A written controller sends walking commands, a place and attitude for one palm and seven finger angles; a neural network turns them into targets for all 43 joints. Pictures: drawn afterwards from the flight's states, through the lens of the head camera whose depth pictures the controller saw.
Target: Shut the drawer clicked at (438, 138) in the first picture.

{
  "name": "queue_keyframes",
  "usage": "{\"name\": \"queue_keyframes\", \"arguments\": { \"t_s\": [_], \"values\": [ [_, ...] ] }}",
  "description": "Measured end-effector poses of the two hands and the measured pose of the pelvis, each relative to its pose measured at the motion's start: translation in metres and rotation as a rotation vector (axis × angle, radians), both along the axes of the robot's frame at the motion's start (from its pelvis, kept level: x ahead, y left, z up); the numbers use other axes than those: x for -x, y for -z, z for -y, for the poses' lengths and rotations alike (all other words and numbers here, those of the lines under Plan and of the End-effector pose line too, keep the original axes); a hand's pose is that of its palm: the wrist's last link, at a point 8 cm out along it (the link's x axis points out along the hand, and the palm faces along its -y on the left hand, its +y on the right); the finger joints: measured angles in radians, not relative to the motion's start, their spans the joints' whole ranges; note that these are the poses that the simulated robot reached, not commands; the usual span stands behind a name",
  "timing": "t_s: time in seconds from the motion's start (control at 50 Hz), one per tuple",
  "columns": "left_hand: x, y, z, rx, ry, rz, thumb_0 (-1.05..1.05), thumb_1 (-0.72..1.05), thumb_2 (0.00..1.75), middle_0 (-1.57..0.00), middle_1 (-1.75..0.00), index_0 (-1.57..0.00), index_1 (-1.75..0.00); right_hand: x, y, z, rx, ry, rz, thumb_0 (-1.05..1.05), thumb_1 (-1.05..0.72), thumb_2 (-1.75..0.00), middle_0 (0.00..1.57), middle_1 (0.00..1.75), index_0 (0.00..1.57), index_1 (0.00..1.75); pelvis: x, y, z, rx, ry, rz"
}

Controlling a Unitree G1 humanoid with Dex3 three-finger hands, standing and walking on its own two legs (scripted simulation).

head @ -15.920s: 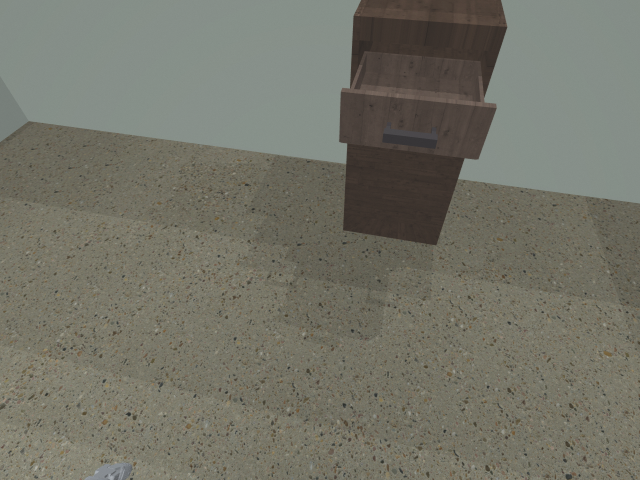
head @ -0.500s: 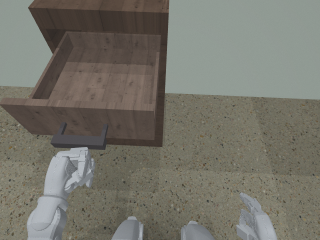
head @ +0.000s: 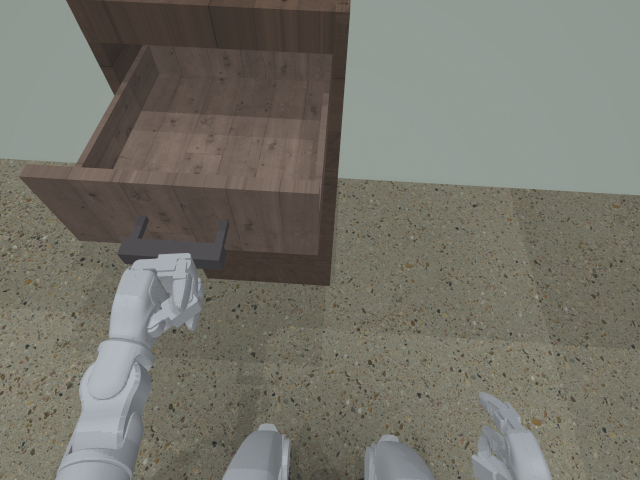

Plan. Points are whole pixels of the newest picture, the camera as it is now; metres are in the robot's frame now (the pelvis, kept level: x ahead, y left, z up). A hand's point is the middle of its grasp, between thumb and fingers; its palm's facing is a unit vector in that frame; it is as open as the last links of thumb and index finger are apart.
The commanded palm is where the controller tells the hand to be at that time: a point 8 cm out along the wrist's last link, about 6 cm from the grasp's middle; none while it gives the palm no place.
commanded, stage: push the drawer shut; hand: left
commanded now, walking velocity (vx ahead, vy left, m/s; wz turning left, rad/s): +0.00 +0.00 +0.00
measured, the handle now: (178, 239) +0.40 +0.20 +0.04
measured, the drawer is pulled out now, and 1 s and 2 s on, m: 0.27 0.13 0.02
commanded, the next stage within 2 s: none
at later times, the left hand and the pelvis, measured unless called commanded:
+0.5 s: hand (210, 246) +0.39 +0.16 +0.04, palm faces -0.05 -1.00 -0.04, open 3.0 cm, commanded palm +0.38 +0.21 +0.05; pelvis +0.00 +0.01 +0.00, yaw -1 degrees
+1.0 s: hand (216, 205) +0.46 +0.16 +0.04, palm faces -0.05 -1.00 -0.03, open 2.8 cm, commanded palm +0.45 +0.22 +0.05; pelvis +0.00 +0.01 -0.01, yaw -2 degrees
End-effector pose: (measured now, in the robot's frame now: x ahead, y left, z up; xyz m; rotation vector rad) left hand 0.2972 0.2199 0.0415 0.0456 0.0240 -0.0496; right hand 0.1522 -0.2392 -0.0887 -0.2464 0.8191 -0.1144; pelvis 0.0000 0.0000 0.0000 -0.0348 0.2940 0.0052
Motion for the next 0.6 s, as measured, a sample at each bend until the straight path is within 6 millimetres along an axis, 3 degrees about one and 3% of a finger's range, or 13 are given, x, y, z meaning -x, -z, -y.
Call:
{"name": "queue_keyframes", "arguments": {
  "t_s": [0.32, 0.6],
  "values": [
    [-0.054, -0.001, 0.003, 0.002, -0.001, -0.002, -0.02, 0.85, 0.95, -1.4, -1.6, -1.4, -1.6, 0.04, 0.004, 0.004, 0.014, 0.053, -0.1, 0.01, -0.91, -0.89, 0.2, 0.3, 0.2, 0.3, 0.005, -0.002, -0.005, 0.0, 0.014, -0.013],
    [-0.088, 0.001, 0.003, 0.0, -0.001, 0.003, -0.04, 0.83, 0.94, -1.4, -1.6, -1.4, -1.6, 0.066, 0.01, 0.007, 0.02, 0.091, -0.216, 0.01, -0.91, -0.89, 0.2, 0.3, 0.2, 0.3, 0.002, -0.002, -0.009, 0.0, 0.021, -0.034]
  ]
}}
